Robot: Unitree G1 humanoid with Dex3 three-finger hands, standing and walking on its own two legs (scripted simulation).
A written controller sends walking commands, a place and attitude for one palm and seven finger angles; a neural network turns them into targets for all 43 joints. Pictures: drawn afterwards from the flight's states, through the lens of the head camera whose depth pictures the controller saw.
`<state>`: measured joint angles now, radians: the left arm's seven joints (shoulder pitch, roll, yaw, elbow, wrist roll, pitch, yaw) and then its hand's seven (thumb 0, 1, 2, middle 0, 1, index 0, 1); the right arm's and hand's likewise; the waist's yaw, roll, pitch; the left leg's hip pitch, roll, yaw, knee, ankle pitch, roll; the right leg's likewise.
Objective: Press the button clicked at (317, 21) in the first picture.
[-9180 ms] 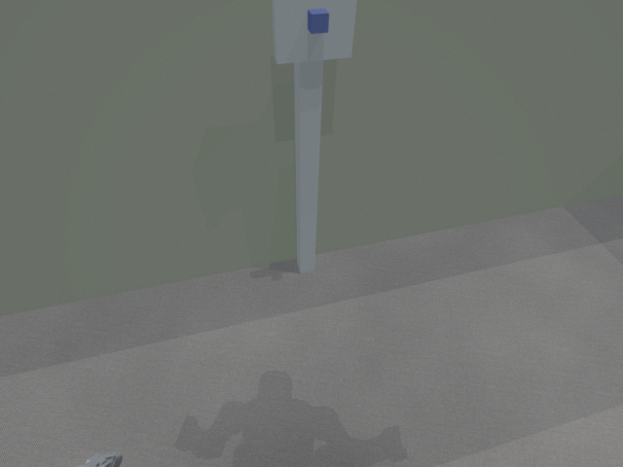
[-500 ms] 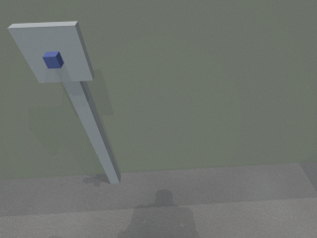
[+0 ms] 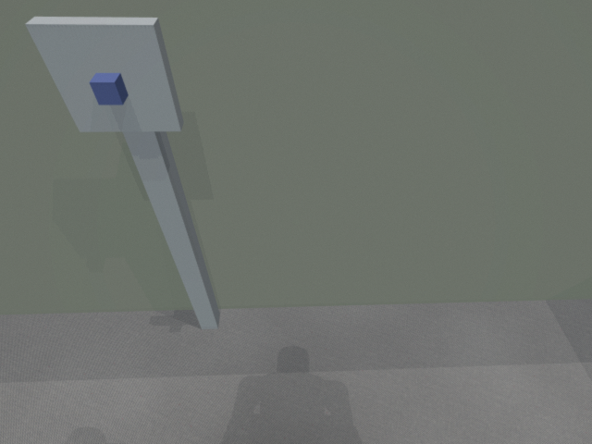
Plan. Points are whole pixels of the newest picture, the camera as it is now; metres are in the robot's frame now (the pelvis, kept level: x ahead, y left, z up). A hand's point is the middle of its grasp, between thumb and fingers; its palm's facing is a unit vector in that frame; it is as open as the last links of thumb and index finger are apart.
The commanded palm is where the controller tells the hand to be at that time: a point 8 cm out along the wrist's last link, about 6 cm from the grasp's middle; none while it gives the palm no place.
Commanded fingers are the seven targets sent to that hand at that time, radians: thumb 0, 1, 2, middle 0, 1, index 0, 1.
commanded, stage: look again from close up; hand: left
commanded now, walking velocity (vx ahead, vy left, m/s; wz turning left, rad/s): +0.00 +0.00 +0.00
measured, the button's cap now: (110, 88) +0.58 +0.33 +0.19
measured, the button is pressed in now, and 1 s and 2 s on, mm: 0 0 0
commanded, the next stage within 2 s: shuffle to correct the standing spot in 0.46 s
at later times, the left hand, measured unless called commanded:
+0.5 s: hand out of the picture +0.09 +0.29 -0.14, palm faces +0.01 -0.94 -0.35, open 7.4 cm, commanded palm none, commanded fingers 0.00 0.90 0.90 -0.20 -0.30 -0.20 -0.30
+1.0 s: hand out of the picture +0.03 +0.22 -0.18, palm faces +0.05 -0.99 -0.16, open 7.4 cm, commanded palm none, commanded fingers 0.00 0.90 0.90 -0.20 -0.30 -0.20 -0.30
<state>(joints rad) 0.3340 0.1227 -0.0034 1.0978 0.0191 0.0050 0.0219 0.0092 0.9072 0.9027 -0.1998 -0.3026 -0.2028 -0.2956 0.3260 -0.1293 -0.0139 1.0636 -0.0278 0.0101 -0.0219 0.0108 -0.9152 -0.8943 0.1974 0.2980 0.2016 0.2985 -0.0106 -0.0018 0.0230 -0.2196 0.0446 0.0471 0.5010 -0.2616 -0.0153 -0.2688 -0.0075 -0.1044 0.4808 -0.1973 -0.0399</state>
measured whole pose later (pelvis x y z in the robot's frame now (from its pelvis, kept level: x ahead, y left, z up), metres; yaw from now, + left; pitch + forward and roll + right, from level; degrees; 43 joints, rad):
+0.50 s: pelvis +0.00 +0.03 +0.00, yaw +0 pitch -2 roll +0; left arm 0.17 0.34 0.02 1.02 0.02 0.00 0.01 0.01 0.91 0.90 -0.20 -0.30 -0.20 -0.30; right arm 0.20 -0.32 -0.02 1.01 -0.03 -0.02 0.00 0.01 -0.91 -0.89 0.20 0.30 0.20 0.30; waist 0.00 0.01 -0.01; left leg -0.17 -0.01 0.07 0.45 -0.24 0.03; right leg -0.23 -0.06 -0.08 0.45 -0.18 0.01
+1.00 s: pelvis +0.06 +0.05 +0.00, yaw +3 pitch -1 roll +0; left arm 0.32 0.17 0.00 1.08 0.02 0.03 0.00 0.01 0.91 0.90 -0.20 -0.30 -0.20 -0.30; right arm 0.37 -0.16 0.00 1.08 -0.03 -0.03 -0.01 0.01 -0.91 -0.89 0.20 0.30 0.20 0.30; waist -0.01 -0.02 0.04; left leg -0.13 -0.02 0.08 0.50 -0.35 0.06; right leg -0.36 -0.07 -0.09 0.89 -0.47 -0.01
